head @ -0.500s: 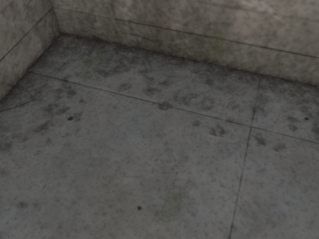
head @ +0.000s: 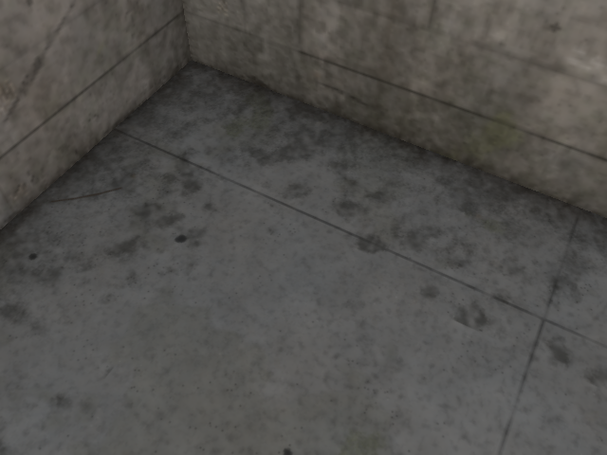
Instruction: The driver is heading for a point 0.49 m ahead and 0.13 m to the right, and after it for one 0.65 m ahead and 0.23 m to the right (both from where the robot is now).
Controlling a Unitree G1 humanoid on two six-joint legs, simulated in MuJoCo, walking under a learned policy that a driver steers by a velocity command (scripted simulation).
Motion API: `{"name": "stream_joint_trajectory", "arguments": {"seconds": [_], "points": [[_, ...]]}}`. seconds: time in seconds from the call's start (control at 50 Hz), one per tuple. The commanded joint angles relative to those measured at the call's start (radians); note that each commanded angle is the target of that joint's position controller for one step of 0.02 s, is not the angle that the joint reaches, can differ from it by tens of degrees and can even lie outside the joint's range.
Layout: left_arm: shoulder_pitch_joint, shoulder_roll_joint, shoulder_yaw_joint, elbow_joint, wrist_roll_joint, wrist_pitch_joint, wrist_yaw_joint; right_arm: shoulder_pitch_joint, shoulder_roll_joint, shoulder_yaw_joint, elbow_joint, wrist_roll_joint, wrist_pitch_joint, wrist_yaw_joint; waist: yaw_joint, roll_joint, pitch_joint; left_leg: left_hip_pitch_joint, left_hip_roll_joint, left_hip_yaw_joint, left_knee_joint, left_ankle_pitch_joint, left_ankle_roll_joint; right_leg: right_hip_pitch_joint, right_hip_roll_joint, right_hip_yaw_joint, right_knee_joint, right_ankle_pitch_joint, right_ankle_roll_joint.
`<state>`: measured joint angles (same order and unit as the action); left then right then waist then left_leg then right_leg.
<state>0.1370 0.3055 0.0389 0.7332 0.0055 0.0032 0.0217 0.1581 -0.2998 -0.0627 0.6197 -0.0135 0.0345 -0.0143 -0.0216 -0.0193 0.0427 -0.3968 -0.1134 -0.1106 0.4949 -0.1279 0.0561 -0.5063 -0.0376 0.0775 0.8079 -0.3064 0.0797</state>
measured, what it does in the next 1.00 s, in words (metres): walks ahead, turning right: right foot, then right foot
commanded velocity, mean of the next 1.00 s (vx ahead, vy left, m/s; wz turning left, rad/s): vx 0.12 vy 0.00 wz -0.30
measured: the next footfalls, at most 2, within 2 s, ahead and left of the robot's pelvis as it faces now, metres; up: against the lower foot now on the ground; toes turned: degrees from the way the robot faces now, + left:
right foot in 0.06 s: +0.08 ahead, -0.16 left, +0.00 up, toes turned +1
right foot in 0.66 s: +0.04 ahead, -0.17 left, +0.00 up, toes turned -20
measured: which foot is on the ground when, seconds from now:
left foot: down 0.00-0.64, up 0.66-1.00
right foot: up 0.00-0.04, down 0.06-0.38, up 0.40-0.64, down 0.66-1.00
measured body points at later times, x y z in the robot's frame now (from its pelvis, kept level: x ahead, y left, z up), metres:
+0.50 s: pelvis +0.03 -0.03 +0.00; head +0.07 -0.04 +0.45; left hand +0.26 +0.21 -0.09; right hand +0.10 -0.34 -0.10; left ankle +0.08 +0.09 -0.73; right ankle +0.00 -0.14 -0.68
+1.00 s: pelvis +0.12 -0.11 +0.02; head +0.12 -0.14 +0.46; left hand +0.27 +0.13 -0.08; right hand +0.17 -0.42 -0.09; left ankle +0.32 -0.02 -0.68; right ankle +0.00 -0.16 -0.73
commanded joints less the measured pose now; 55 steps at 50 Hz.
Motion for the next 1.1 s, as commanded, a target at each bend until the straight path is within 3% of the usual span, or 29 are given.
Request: {"name": "stream_joint_trajectory", "arguments": {"seconds": [0.02,0.04,0.06,0.08,0.1,0.12,0.14,0.18,0.26,0.32,0.36,0.4,0.42,0.44,0.46,0.52,0.58,0.62,0.64,0.66,0.68,0.7,0.72,0.74,0.76,0.78,0.86,0.94,1.1], "points": [[0.058,0.04,0.008,-0.042,0.002,-0.014,-0.014,-0.03,-0.056,0.001,-0.04,-0.012,-0.017,0.009,0.024,0.155,-0.174,0.032,0.251,-0.185,-0.129,-0.117,0.139,0.251,-0.01,-0.038,-0.158,0.068,-0.026],[0.069,0.03,0.006,-0.037,0.006,-0.018,-0.021,-0.016,-0.041,0.01,-0.023,-0.014,-0.021,0.014,0.035,0.149,-0.154,0.012,0.231,-0.162,-0.113,-0.17,0.107,0.319,0.006,-0.059,-0.269,0.124,-0.043],[0.049,0.052,0.007,-0.05,0.021,-0.02,-0.022,0.04,-0.026,0.017,0.004,-0.02,-0.029,0.016,0.021,0.116,-0.123,0.002,0.194,-0.138,-0.088,-0.219,0.052,0.347,-0.021,-0.015,-0.35,0.191,-0.068],[0.015,0.136,0.019,-0.082,0.03,-0.02,-0.017,0.093,-0.039,0.013,0.013,-0.034,-0.036,0.014,-0.035,-0.014,-0.093,-0.002,0.118,-0.07,0.02,-0.294,-0.005,0.319,-0.135,0.126,-0.391,0.332,-0.116],[-0.037,0.153,0.024,-0.071,0.029,-0.019,-0.017,0.117,-0.045,0.006,0.011,-0.027,-0.04,0.01,-0.091,-0.167,-0.069,0.105,0.077,0.02,0.015,-0.223,-0.048,0.161,-0.165,0.19,-0.438,0.181,-0.19],[-0.05,0.125,0.022,-0.086,0.02,-0.019,-0.02,0.047,-0.086,-0.003,0.01,-0.025,-0.038,0.001,-0.047,-0.155,-0.034,0.161,0.084,0.03,0.03,-0.155,-0.064,0.09,-0.133,0.198,-0.471,0.036,-0.189],[-0.024,0.116,0.021,-0.076,0.015,-0.021,-0.021,-0.004,-0.095,-0.011,0.001,-0.017,-0.035,-0.005,-0.023,-0.146,-0.027,0.183,0.085,0.038,0.04,-0.124,-0.06,0.077,-0.115,0.196,-0.474,-0.009,-0.169],[-0.003,0.151,0.033,-0.081,-0.001,-0.026,-0.02,-0.009,-0.085,-0.015,-0.002,-0.015,-0.023,-0.016,-0.01,-0.159,-0.019,0.171,0.085,0.053,0.059,-0.117,-0.051,0.095,-0.107,0.217,-0.462,0.033,-0.164],[0.041,0.147,0.045,-0.107,-0.014,-0.009,-0.002,-0.006,-0.053,-0.023,-0.002,-0.005,-0.032,-0.015,0.016,-0.13,-0.065,0.148,0.082,0.081,0.073,-0.106,-0.047,0.161,-0.097,0.261,-0.395,0.179,-0.195],[0.036,0.139,0.052,-0.143,-0.019,0.007,0.003,0.014,-0.058,-0.038,0.002,0.0,-0.037,-0.01,0.017,-0.062,-0.095,0.192,0.115,0.07,0.044,-0.077,-0.027,0.133,-0.055,0.25,-0.324,0.208,-0.183],[0.029,0.117,0.05,-0.168,-0.022,0.014,0.001,0.043,-0.087,-0.052,0.009,-0.001,-0.034,-0.01,0.015,0.056,-0.103,0.252,0.206,-0.011,-0.035,-0.044,0.026,0.051,0.013,0.163,-0.209,0.146,-0.133],[0.052,0.091,0.049,-0.18,-0.02,0.018,-0.006,0.056,-0.126,-0.06,0.01,-0.007,-0.035,-0.017,0.017,0.246,-0.123,0.314,0.455,-0.237,-0.141,0.146,0.181,-0.059,0.084,0.002,0.06,-0.15,-0.07],[0.035,0.123,0.062,-0.185,-0.016,0.019,-0.011,0.063,-0.116,-0.054,-0.001,-0.01,-0.042,-0.024,-0.005,0.228,-0.127,0.314,0.542,-0.293,-0.155,0.278,0.252,-0.109,0.047,-0.006,0.271,-0.311,-0.048],[0.036,0.135,0.074,-0.181,-0.021,0.025,-0.015,0.046,-0.112,-0.048,-0.009,-0.009,-0.047,-0.03,0.005,0.147,-0.121,0.3,0.543,-0.258,-0.149,0.328,0.259,-0.126,0.025,0.01,0.388,-0.317,-0.036],[0.048,0.112,0.069,-0.175,-0.028,0.034,-0.016,0.001,-0.118,-0.049,-0.013,0.0,-0.048,-0.033,0.028,0.11,-0.103,0.283,0.497,-0.172,-0.145,0.294,0.217,-0.125,-0.004,0.015,0.365,-0.271,-0.031],[0.025,0.056,0.046,-0.185,-0.028,0.045,-0.028,-0.048,-0.152,-0.06,-0.005,0.008,-0.033,-0.033,0.019,0.153,-0.091,0.227,0.386,0.035,-0.134,0.295,0.143,0.0,-0.019,-0.071,0.161,-0.155,-0.023],[0.032,0.077,0.054,-0.202,-0.033,0.045,-0.049,-0.025,-0.166,-0.067,0.009,0.021,-0.018,-0.027,0.007,0.187,-0.137,0.252,0.396,0.093,-0.087,0.295,0.129,0.121,0.008,-0.13,-0.053,-0.077,-0.042],[0.116,0.083,0.067,-0.172,-0.03,0.051,-0.047,-0.009,-0.161,-0.067,0.022,0.043,-0.017,-0.018,0.04,0.15,-0.16,0.173,0.387,0.133,-0.037,-0.016,0.079,0.283,0.062,-0.187,-0.234,0.043,-0.091],[0.183,0.111,0.083,-0.146,-0.03,0.051,-0.038,0.022,-0.112,-0.056,0.037,0.037,-0.019,-0.012,0.05,0.063,-0.146,0.049,0.341,0.194,0.076,-0.254,0.026,0.406,0.074,-0.145,-0.301,0.019,-0.127],[0.275,0.21,0.11,-0.139,-0.034,0.042,-0.024,-0.005,-0.036,-0.031,0.015,0.002,-0.022,-0.001,0.076,-0.199,-0.104,-0.241,0.228,0.293,0.438,-0.504,-0.065,0.538,-0.142,0.213,-0.416,-0.041,-0.231],[0.286,0.307,0.117,-0.178,-0.005,0.006,-0.035,-0.108,-0.046,-0.031,-0.061,0.004,-0.045,-0.002,0.108,-0.289,-0.096,-0.487,0.095,0.117,0.618,-0.563,-0.087,0.498,-0.334,0.688,-0.576,-0.263,-0.439],[0.263,0.235,0.098,-0.179,0.009,-0.023,-0.038,-0.173,-0.108,-0.047,-0.068,0.034,-0.068,0.002,0.124,-0.178,-0.052,-0.527,0.141,0.02,0.679,-0.473,-0.062,0.478,-0.335,0.683,-0.644,-0.415,-0.44],[0.219,0.189,0.081,-0.172,0.003,-0.039,-0.032,-0.159,-0.138,-0.058,-0.056,0.044,-0.084,0.007,0.085,-0.159,-0.005,-0.526,0.164,0.012,0.651,-0.36,-0.038,0.445,-0.301,0.607,-0.644,-0.443,-0.389],[0.181,0.164,0.071,-0.18,-0.007,-0.043,-0.024,-0.123,-0.139,-0.062,-0.022,0.027,-0.092,0.004,0.056,-0.114,0.0,-0.494,0.183,0.017,0.623,-0.27,-0.041,0.43,-0.258,0.521,-0.618,-0.371,-0.342],[0.146,0.137,0.06,-0.178,-0.01,-0.041,-0.015,-0.089,-0.132,-0.061,0.003,0.011,-0.097,0.005,0.036,-0.117,-0.008,-0.456,0.195,0.026,0.568,-0.182,-0.054,0.421,-0.219,0.428,-0.617,-0.278,-0.311],[0.146,0.118,0.05,-0.176,-0.001,-0.044,-0.008,-0.069,-0.114,-0.057,0.026,0.008,-0.1,0.013,0.03,-0.124,-0.022,-0.4,0.191,0.048,0.547,-0.1,-0.064,0.404,-0.182,0.353,-0.626,-0.188,-0.291],[0.212,0.117,0.049,-0.134,-0.002,-0.069,-0.003,-0.097,-0.062,-0.033,0.061,0.019,-0.105,0.028,0.063,-0.08,-0.03,-0.356,0.187,0.083,0.372,0.092,-0.09,0.456,-0.153,0.179,-0.651,0.055,-0.265],[0.251,0.139,0.058,-0.091,-0.003,-0.077,-0.007,-0.152,-0.054,-0.018,0.053,0.035,-0.104,0.043,0.097,-0.088,0.015,-0.355,0.188,0.085,0.225,0.15,-0.095,0.488,-0.182,0.109,-0.685,0.097,-0.269],[0.281,0.152,0.07,-0.023,-0.016,-0.066,-0.011,-0.23,-0.042,0.007,0.004,0.042,-0.121,0.089,0.122,-0.056,0.082,-0.328,0.158,0.127,0.079,0.076,-0.013,0.584,-0.231,-0.037,-0.645,0.332,-0.256]]}}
